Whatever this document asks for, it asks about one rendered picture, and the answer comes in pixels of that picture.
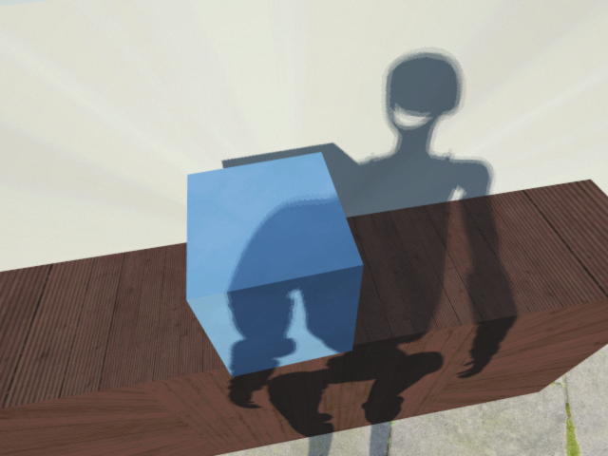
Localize carton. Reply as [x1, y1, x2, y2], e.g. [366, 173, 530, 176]
[186, 152, 364, 377]

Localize pedestal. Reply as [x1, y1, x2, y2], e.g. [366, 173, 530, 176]
[0, 180, 608, 456]

